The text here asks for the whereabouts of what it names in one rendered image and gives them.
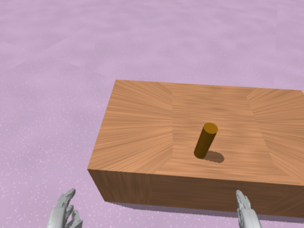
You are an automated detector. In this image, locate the can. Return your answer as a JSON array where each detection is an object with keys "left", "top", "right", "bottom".
[{"left": 194, "top": 123, "right": 218, "bottom": 159}]

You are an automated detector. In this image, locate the left robot hand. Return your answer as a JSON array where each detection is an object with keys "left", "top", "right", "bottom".
[{"left": 46, "top": 188, "right": 83, "bottom": 228}]

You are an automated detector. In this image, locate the right robot hand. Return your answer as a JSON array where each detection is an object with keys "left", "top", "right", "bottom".
[{"left": 236, "top": 190, "right": 262, "bottom": 228}]

